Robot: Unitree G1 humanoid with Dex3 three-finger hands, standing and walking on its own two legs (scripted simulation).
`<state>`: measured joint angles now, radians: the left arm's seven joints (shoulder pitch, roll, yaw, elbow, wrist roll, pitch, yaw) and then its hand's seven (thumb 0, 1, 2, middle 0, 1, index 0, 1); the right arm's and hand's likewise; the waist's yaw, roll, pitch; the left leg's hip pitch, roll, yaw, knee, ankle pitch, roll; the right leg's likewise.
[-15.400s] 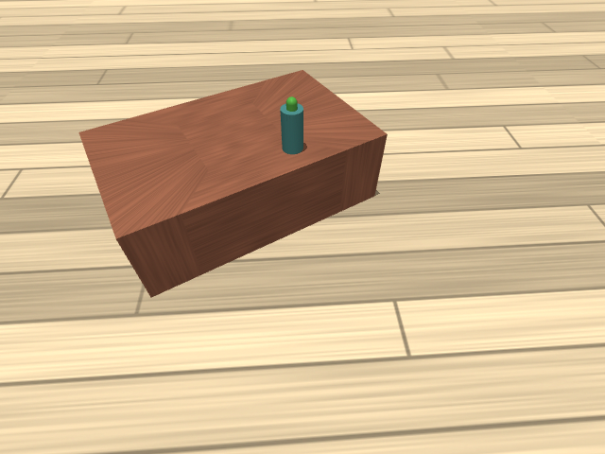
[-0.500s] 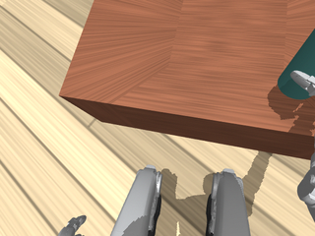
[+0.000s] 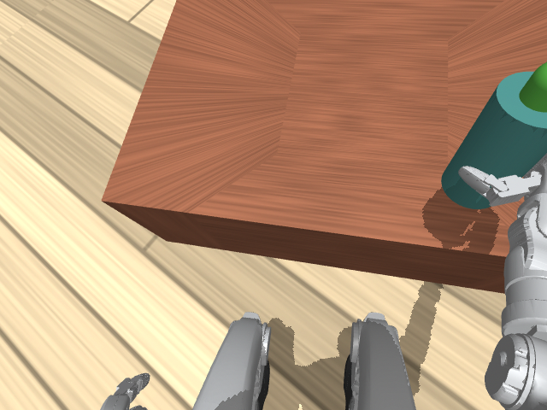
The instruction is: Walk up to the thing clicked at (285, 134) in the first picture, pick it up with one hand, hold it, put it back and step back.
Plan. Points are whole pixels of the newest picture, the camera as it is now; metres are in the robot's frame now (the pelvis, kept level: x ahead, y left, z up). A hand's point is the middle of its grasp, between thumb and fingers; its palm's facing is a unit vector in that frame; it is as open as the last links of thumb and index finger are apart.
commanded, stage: lift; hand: right
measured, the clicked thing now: (508, 138) +0.47 -0.26 +0.03
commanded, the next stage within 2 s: hold in 1.30 s
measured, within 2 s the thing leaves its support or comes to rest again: neither
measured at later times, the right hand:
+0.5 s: hand (538, 164) +0.40 -0.24 +0.10, palm faces +0.35 +0.93 -0.04, open 11.9 cm
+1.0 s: hand (535, 154) +0.39 -0.21 +0.14, palm faces +0.34 +0.94 -0.04, open 11.9 cm
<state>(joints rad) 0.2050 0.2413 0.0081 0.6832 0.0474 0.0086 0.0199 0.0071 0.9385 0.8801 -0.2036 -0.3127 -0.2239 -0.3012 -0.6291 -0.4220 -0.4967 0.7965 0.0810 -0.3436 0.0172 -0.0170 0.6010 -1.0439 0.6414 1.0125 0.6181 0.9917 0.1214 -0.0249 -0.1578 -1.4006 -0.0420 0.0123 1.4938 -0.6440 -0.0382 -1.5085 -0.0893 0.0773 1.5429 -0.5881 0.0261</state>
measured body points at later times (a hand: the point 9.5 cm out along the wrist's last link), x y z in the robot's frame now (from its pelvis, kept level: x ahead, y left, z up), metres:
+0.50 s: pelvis +0.02 +0.00 +0.09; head +0.12 -0.03 +0.53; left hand +0.13 +0.25 -0.02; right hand +0.37 -0.28 +0.11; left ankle +0.03 +0.14 -0.56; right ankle +0.05 -0.13 -0.56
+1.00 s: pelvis +0.04 +0.00 +0.13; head +0.12 -0.01 +0.57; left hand +0.15 +0.25 +0.01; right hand +0.36 -0.25 +0.15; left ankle +0.03 +0.14 -0.56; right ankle +0.05 -0.13 -0.56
